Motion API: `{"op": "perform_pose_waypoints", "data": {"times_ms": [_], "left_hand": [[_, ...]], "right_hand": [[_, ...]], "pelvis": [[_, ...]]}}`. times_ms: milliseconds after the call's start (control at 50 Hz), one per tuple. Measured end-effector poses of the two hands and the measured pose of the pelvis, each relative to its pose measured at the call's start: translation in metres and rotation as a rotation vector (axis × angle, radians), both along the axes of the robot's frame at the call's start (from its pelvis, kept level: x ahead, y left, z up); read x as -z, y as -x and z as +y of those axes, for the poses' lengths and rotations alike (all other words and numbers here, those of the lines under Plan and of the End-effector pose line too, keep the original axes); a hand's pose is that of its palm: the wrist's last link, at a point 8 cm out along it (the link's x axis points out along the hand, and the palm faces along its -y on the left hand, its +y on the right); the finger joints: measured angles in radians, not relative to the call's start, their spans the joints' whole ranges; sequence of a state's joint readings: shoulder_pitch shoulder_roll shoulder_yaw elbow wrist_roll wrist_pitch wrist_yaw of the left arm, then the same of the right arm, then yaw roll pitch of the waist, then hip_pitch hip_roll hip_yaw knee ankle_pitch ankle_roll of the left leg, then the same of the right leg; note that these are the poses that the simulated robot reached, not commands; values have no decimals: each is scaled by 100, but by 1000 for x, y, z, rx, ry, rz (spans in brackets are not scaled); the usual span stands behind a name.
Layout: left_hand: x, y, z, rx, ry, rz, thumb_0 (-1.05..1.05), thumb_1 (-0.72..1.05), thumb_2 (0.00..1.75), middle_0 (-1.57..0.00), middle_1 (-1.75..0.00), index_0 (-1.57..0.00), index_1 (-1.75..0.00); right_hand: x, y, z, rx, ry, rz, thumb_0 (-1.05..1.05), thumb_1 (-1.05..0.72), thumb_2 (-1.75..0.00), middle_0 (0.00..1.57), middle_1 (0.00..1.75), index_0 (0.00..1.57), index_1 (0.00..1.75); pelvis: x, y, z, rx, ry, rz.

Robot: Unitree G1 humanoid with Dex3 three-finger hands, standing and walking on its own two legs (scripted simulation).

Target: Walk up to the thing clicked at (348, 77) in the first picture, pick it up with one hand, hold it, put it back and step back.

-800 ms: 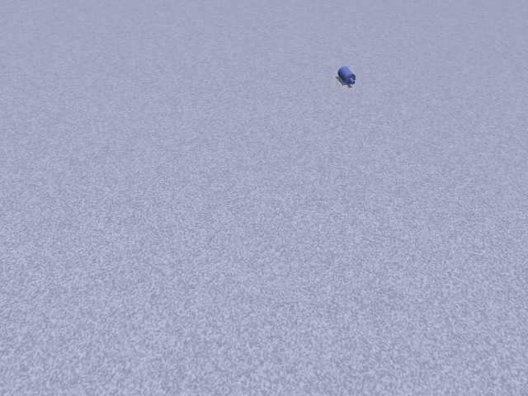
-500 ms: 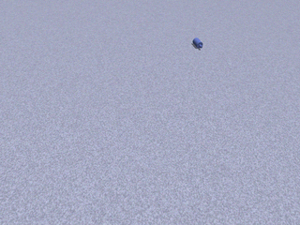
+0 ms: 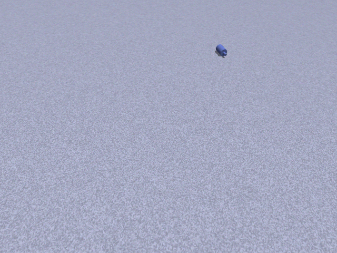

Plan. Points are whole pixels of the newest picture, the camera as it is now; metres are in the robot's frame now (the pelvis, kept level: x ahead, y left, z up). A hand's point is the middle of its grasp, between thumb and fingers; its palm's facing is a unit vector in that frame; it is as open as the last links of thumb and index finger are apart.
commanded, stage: stand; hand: left
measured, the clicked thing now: (222, 51) +2.23 -0.70 -0.74
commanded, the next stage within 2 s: walk up in 0.32 s
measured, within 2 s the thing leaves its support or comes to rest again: neither
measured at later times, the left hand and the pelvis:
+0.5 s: hand out of the picture +0.12 +0.26 -0.14, palm faces -0.22 -0.91 -0.36, open 7.4 cm; pelvis +0.02 +0.00 +0.00, yaw -11 degrees
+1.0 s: hand (126, 173) +0.38 +0.13 -0.14, palm faces -0.44 -0.81 -0.38, open 7.4 cm; pelvis +0.26 -0.10 -0.01, yaw -31 degrees
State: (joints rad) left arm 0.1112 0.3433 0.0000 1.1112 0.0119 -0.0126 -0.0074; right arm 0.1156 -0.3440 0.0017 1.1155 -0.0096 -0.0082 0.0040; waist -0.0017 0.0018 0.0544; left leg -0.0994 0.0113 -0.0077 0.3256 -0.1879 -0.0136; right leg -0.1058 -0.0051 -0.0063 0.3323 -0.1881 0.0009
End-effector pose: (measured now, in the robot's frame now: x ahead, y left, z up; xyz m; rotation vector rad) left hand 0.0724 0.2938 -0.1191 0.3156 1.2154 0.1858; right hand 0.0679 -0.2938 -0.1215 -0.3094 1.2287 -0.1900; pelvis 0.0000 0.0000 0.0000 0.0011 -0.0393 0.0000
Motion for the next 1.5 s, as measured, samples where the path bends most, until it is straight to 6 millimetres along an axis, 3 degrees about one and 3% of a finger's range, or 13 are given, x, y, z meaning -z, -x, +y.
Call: {"op": "perform_pose_waypoints", "data": {"times_ms": [320,400,480,620,700,760,880,940,1040,1160,1240,1360,1500], "left_hand": [[2,6,1,-2,0,20,1,90,90,-20,-30,-20,-30],[-1,0,5,59,20,54,1,90,90,-21,-30,-20,-30],[-14,-41,8,166,-24,89,1,90,90,-21,-30,-21,-30],[-46,-162,-12,285,-105,-106,1,90,90,-20,-30,-20,-30],[-44,-224,-42,328,-165,-202,1,90,90,-20,-30,-20,-30],[-37,-246,-69,340,-154,-245,0,91,90,-20,-30,-20,-30],[-28,-254,-107,369,-90,-71,0,90,90,-21,-30,-21,-30],[-22,-277,-116,406,-70,7,1,90,90,-21,-30,-21,-30],[-6,-362,-120,484,-57,44,1,89,90,-21,-30,-21,-30],[29,-531,-125,624,-117,7,1,89,90,-21,-30,-21,-30],[13,-630,-173,727,-79,-78,1,90,90,-20,-30,-20,-30],[-21,-749,-241,845,-26,-150,1,90,90,-20,-30,-20,-30],[-25,-854,-327,937,-17,-198,1,90,90,-20,-30,-20,-30]], "right_hand": [[0,3,0,1,1,17,1,-90,-89,20,30,21,30],[-5,-4,-10,39,-28,-89,1,-90,-89,20,30,21,30],[-9,6,-36,141,3,-195,1,-90,-89,21,30,21,30],[6,14,-96,272,33,-184,1,-90,-89,20,30,21,30],[32,-10,-137,314,43,-207,1,-90,-89,20,30,21,30],[38,-44,-149,297,24,-201,1,-90,-89,20,30,20,30],[-1,-137,-144,250,-33,-335,2,-91,-89,20,30,20,30],[-18,-174,-146,249,-32,-373,1,-90,-89,20,30,20,30],[-29,-218,-161,305,34,-333,1,-90,-89,20,30,21,30],[-22,-252,-160,464,151,-282,1,-90,-89,20,30,21,30],[-28,-236,-127,636,132,-167,1,-90,-89,20,30,21,30],[-38,-225,-81,828,106,-30,1,-90,-89,20,30,21,30],[-9,-260,-52,961,24,50,1,-90,-89,20,30,20,30]], "pelvis": [[0,-1,0,-2,1,5],[3,-6,2,91,-19,35],[5,-18,-2,171,-11,45],[19,-69,-39,285,-26,10],[44,-104,-73,327,-10,13],[48,-124,-87,368,7,17],[17,-180,-99,453,20,-2],[11,-216,-103,506,19,5],[17,-291,-104,565,38,45],[45,-389,-100,620,16,53],[25,-435,-102,667,19,52],[2,-512,-119,725,9,53],[12,-591,-151,804,-22,34]]}}
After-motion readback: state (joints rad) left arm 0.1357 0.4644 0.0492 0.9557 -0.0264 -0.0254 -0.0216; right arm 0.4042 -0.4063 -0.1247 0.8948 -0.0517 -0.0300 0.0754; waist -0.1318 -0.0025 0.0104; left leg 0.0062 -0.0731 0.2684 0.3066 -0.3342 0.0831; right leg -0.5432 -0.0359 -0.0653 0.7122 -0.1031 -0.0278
